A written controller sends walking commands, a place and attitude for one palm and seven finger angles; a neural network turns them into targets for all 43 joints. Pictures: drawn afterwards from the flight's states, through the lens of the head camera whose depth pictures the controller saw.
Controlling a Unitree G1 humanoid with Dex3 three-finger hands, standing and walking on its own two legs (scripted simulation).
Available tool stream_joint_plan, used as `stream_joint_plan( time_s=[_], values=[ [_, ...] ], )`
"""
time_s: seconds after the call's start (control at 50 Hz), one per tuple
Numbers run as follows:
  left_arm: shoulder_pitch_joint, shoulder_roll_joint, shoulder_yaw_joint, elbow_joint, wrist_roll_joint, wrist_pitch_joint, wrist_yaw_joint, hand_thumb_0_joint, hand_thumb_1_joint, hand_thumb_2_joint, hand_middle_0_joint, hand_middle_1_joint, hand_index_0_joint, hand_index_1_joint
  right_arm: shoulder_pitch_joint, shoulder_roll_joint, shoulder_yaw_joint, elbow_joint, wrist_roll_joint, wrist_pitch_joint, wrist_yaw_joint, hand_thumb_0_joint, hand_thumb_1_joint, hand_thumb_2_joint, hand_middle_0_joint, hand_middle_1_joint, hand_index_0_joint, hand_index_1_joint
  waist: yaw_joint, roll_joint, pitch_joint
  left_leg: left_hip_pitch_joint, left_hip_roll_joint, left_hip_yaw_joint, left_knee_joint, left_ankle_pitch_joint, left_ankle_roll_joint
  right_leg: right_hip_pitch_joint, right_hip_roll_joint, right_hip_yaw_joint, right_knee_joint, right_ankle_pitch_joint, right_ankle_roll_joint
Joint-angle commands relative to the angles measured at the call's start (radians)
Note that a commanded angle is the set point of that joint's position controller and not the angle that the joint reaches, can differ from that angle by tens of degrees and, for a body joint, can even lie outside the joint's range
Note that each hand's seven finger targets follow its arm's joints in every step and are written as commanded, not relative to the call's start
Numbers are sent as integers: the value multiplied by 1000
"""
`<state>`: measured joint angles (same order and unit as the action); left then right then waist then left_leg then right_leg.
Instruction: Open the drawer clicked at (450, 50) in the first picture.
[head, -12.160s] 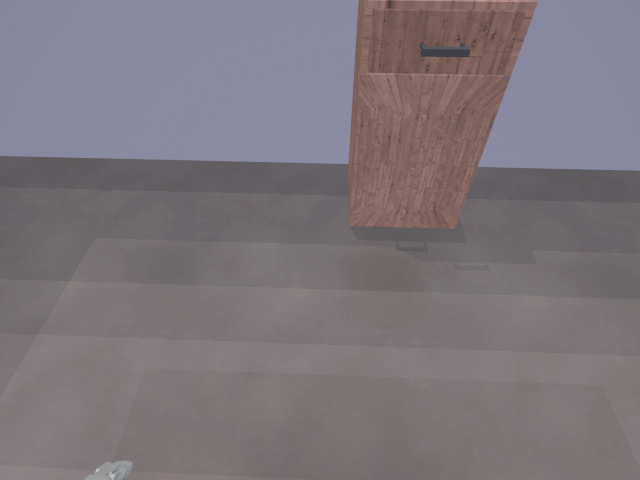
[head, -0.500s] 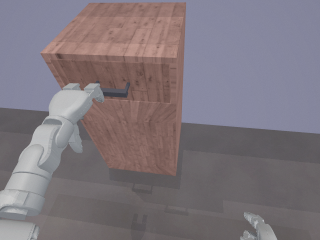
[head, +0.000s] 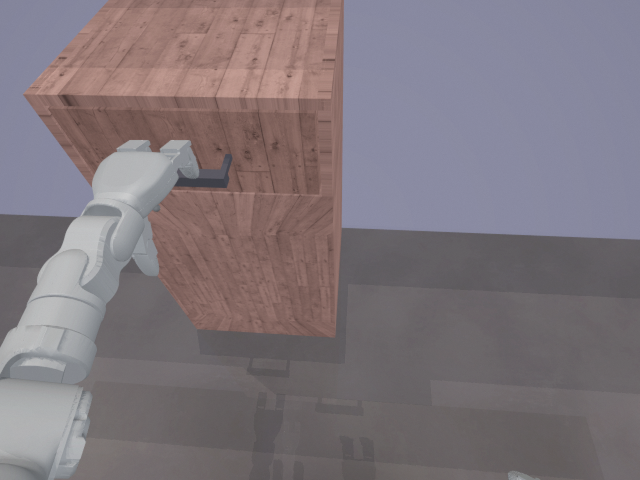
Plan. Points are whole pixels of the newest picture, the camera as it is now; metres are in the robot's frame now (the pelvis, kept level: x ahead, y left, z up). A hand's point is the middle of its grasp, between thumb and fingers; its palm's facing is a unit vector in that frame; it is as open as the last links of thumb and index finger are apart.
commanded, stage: move the hooked fingers above the handle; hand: left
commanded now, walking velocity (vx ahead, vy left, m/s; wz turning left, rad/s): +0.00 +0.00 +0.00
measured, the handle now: (189, 168) +0.57 +0.26 +0.02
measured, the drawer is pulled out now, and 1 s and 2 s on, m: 0.00 0.00 0.00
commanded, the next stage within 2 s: lower the fingers behind the handle in 1.28 s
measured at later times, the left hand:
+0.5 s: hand (175, 177) +0.50 +0.25 +0.07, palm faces -0.04 -0.03 -1.00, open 13.9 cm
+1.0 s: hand (171, 173) +0.51 +0.26 +0.07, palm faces -0.06 -0.02 -1.00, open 13.9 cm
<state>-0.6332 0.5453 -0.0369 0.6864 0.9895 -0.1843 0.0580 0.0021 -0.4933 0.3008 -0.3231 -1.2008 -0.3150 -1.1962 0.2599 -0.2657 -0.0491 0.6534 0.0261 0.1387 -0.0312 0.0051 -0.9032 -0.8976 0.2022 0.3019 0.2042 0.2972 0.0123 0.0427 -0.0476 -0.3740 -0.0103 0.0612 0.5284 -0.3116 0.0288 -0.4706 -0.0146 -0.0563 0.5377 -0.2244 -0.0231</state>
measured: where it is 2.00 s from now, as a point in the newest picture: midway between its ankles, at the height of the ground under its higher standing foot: outside the picture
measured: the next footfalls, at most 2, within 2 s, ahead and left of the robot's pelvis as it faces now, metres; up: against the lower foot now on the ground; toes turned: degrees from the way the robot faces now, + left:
none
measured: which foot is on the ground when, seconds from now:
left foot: down 0.00-1.00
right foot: down 0.00-1.00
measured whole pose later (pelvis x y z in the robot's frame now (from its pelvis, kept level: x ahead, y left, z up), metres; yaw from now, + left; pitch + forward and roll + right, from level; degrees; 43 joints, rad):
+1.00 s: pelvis +0.02 +0.01 -0.01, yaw -1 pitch +17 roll -1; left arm -0.88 0.62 0.01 1.01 1.06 -0.19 0.14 0.00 -0.49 0.30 -0.32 -1.20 -0.31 -1.20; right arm 0.36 -0.27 -0.05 0.68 0.00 0.16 -0.03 0.00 -0.90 -0.90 0.20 0.30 0.21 0.30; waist -0.08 0.05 -0.10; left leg -0.56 0.00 0.07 0.64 -0.37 0.04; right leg -0.64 0.00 -0.05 0.59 -0.25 -0.01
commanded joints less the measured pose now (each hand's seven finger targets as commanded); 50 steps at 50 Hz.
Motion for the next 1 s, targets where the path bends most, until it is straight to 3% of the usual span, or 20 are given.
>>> stream_joint_plan(
  time_s=[0.0,0.06,0.14,0.2,0.28,0.34,0.38,0.4,0.42,0.5,0.56,0.62,0.66,0.68,0.76,0.78,0.82,0.86,0.92,0.98],
  values=[
    [-478,280,118,-118,-2,-11,66,0,-500,300,-300,-1200,-300,-1200,41,-136,-42,-95,-10,-20,-10,0,-900,-900,200,300,200,300,-25,-38,-357,26,-23,-41,-24,346,14,243,25,47,-5,260,-21],
    [-509,309,136,-63,16,-1,88,0,-500,300,-300,-1200,-300,-1200,56,-138,-41,-91,-12,-20,-9,0,-900,-900,200,300,200,300,-22,-19,-373,3,-21,-40,-14,357,13,237,26,49,9,269,-23],
    [-546,322,131,0,27,12,93,0,-500,300,-300,-1200,-300,-1200,85,-146,-44,-89,-15,-13,-11,0,-900,-900,200,300,200,300,-42,-37,-410,-13,-21,-34,10,378,16,244,28,52,20,306,-18],
    [-586,298,101,2,34,3,86,0,-500,300,-300,-1200,-300,-1200,108,-147,-49,-85,-17,-12,-12,0,-900,-900,200,300,200,300,-54,4,-434,11,-16,-37,22,413,13,213,31,49,30,314,-20],
    [-653,262,60,27,28,-13,82,0,-500,300,-300,-1200,-300,-1200,140,-152,-53,-69,-18,-8,-14,0,-900,-900,200,300,200,300,-92,-2,-412,22,-12,-50,40,403,15,143,36,45,27,282,-18],
    [-704,345,120,33,37,-30,100,0,-500,300,-300,-1200,-300,-1200,165,-160,-55,-54,-23,-8,-19,0,-900,-900,200,300,200,300,-87,13,-467,14,-12,-58,54,440,13,153,37,49,45,298,-19],
    [-714,305,97,42,40,-29,114,0,-500,300,-300,-1200,-300,-1200,183,-153,-61,-44,-29,-7,-12,0,-900,-900,200,300,200,300,-94,54,-491,56,-3,-64,71,512,4,114,40,41,54,303,-20],
    [-698,334,123,75,44,-23,121,0,-500,300,-300,-1200,-300,-1200,191,-157,-61,-38,-30,-6,-11,0,-900,-900,200,300,200,300,-85,53,-483,42,-1,-64,75,516,1,109,43,40,58,298,-21],
    [-698,335,124,104,42,-17,125,0,-500,300,-300,-1200,-300,-1200,195,-162,-59,-34,-30,-2,-11,0,-900,-900,200,300,200,300,-99,10,-469,21,-2,-66,78,522,3,112,45,36,57,310,-19],
    [-710,353,123,163,61,19,138,0,-500,300,-300,-1200,-300,-1200,211,-168,-55,-29,-31,-1,-7,0,-900,-900,200,300,200,300,-96,27,-470,-22,-2,-56,78,489,5,118,45,37,63,313,-19],
    [-764,359,108,183,74,30,132,0,-500,300,-300,-1200,-300,-1200,230,-171,-56,-26,-32,0,-10,0,-900,-900,200,300,200,300,-116,41,-495,-17,2,-57,88,509,6,113,45,41,65,327,-16],
    [-732,339,103,169,60,15,110,0,-500,300,-300,-1200,-300,-1200,237,-171,-58,-33,-33,2,-12,0,-900,-900,200,300,200,300,-111,33,-520,6,6,-60,91,544,8,124,48,40,61,333,-15],
    [-703,369,131,136,57,-3,101,0,-500,300,-300,-1200,-300,-1200,238,-170,-59,-38,-34,4,-12,0,-900,-900,200,300,200,300,-92,56,-544,25,11,-61,92,585,7,137,47,43,64,348,-14],
    [-702,331,103,136,53,-5,97,0,-500,300,-300,-1200,-300,-1200,236,-167,-60,-37,-35,6,-10,0,-900,-900,200,300,200,300,-104,50,-523,30,12,-59,94,576,8,115,49,41,59,338,-12],
    [-656,413,172,150,52,-12,113,0,-500,300,-300,-1200,-300,-1200,225,-172,-53,-38,-33,13,-13,0,-900,-900,200,300,200,300,-83,12,-485,-46,4,-46,78,504,14,159,47,44,58,342,-15],
    [-673,410,161,152,58,-9,119,0,-500,300,-300,-1200,-300,-1200,219,-174,-51,-38,-31,14,-14,0,-900,-900,200,300,200,300,-91,21,-463,-58,3,-47,74,477,12,143,47,42,58,324,-15],
    [-688,416,169,130,60,-10,130,0,-500,300,-300,-1200,-300,-1200,221,-174,-54,-36,-33,13,-15,0,-900,-900,200,300,200,300,-92,20,-500,-36,5,-48,82,514,13,151,47,43,61,340,-15],
    [-707,379,135,99,59,-10,134,0,-500,300,-300,-1200,-300,-1200,222,-168,-58,-38,-33,10,-12,0,-900,-900,200,300,200,300,-98,65,-521,4,7,-53,86,546,9,134,46,41,62,340,-13],
    [-713,360,127,120,47,-5,125,0,-500,300,-300,-1200,-300,-1200,232,-171,-61,-26,-34,10,-13,0,-900,-900,200,300,200,300,-117,20,-509,24,11,-58,93,561,10,120,48,38,52,340,-10],
    [-725,321,91,115,43,-6,113,0,-500,300,-300,-1200,-300,-1200,230,-168,-61,-20,-33,9,-13,0,-900,-900,200,300,200,300,-123,35,-495,38,9,-60,88,541,11,105,47,36,45,331,-10]
  ],
)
